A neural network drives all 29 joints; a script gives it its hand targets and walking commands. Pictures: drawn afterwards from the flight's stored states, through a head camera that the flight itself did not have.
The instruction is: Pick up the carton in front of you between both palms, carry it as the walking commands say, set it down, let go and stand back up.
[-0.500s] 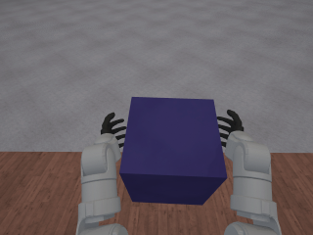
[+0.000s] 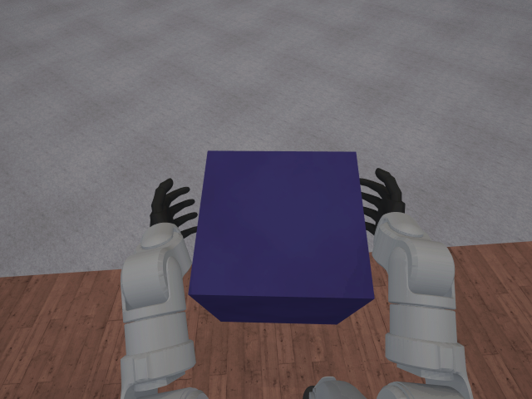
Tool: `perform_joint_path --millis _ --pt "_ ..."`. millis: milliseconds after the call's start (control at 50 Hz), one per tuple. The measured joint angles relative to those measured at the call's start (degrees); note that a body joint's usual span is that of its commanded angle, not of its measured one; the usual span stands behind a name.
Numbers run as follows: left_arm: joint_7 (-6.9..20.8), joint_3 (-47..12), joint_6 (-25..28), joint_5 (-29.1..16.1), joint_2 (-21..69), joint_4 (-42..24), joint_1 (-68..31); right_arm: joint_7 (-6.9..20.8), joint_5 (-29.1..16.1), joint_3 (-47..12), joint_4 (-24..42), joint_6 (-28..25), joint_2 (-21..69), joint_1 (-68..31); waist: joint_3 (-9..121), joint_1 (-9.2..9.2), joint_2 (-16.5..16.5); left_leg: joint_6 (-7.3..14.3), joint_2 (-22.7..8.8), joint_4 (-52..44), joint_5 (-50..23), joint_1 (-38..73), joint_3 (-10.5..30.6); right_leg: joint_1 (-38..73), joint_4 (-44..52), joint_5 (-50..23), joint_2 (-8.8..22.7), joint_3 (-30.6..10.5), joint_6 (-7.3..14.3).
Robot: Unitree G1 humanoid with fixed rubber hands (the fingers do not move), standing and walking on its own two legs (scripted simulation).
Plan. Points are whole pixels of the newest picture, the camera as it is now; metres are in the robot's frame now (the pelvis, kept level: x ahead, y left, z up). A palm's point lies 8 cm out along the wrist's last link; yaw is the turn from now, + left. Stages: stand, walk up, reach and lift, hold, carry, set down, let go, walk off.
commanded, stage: carry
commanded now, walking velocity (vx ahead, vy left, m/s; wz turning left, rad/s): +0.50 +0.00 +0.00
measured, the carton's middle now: (279, 247) +0.33 -0.02 +0.02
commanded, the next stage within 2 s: none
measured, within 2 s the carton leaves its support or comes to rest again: neither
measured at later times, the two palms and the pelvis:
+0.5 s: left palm (199, 142) +0.59 +0.12 +0.04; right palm (343, 127) +0.61 -0.19 +0.03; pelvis +0.28 -0.04 -0.04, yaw +0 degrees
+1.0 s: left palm (206, 77) +0.93 +0.12 +0.00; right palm (315, 70) +0.91 -0.19 +0.01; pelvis +0.60 -0.02 -0.09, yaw -1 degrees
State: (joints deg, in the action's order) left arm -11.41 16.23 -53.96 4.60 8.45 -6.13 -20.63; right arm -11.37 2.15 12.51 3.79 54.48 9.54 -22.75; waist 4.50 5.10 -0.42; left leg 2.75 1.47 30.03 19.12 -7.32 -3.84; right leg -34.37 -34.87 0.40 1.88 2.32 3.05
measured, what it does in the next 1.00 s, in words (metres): goes down: right foot 0.05 m lower, then left foot 0.05 m lower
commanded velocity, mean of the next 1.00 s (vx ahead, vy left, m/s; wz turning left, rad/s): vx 0.50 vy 0.00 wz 0.00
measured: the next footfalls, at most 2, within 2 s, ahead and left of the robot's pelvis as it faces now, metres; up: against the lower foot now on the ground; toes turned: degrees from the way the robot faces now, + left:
right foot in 0.10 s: +0.20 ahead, -0.09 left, -0.05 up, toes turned -3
left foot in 0.64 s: +0.53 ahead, +0.03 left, -0.10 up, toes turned +2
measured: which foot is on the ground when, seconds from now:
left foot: down 0.00-0.10, up 0.12-0.62, down 0.64-1.00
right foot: up 0.00-0.08, down 0.10-0.64, up 0.66-1.00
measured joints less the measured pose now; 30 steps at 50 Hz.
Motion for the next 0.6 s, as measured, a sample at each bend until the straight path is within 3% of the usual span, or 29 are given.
perform_joint_path --millis 80,160,200,320,400,540,600 --pt "0.5 -0.2 -0.3 0.6 -0.2 0.6 -0.5 0.0 0.5 -0.4 -0.1 0.9 -0.5 -0.5 0.9 -0.7 -0.7 -1.4 0.1 9.6 8.5 2.3 0.6 7.4 10.3 -8.0 -1.0 2.4 1.0" --pt "0.5 -1.1 0.2 0.5 0.9 5.1 -1.7 0.2 0.5 0.3 -3.1 0.7 -3.3 -0.5 -0.1 -4.24 1.3 -0.6 0.0 38.2 11.7 -9.8 3.9 5.7 -1.7 3.0 -3.1 3.5 3.0" --pt "1.1 -1.1 -0.4 -0.2 1.4 5.1 0.0 0.4 0.7 1.3 -4.1 0.5 -2.4 0.5 -1.1 -5.33 0.9 0.2 -0.1 42.7 9.6 -16.1 3.3 7.2 -2.0 5.1 -3.4 3.6 3.3" --pt "2.6 -2.3 1.7 -2.7 1.0 3.3 2.9 0.9 2.4 2.4 -2.8 -3.1 0.1 2.6 -3.9 -6.98 0.9 -0.3 -3.4 32.0 0.8 -29.4 2.7 13.5 1.7 8.3 -4.3 4.0 4.2" --pt "2.5 -3.8 3.3 -3.1 0.9 2.4 3.1 0.8 2.8 2.2 -0.7 -5.1 -0.1 4.0 -3.8 -8.16 0.8 -0.6 -4.4 22.7 -9.0 -33.0 2.8 18.4 4.3 10.9 -4.9 3.5 3.9" --pt "0.9 -6.2 2.7 -3.7 1.2 0.1 2.1 0.2 2.1 2.1 3.3 -4.6 -1.8 4.8 -1.2 -10.15 1.5 1.6 -2.2 1.9 -27.0 -27.9 -0.1 27.6 4.6 19.3 -6.4 2.1 2.7" --pt "0.0 -6.4 1.0 -3.5 1.1 -0.4 1.1 -0.3 2.2 2.1 2.9 -3.6 -2.5 3.6 0.5 -10.56 1.4 3.2 -0.4 -4.9 -29.3 -22.0 -2.2 30.5 -1.1 26.1 -6.8 1.4 2.0"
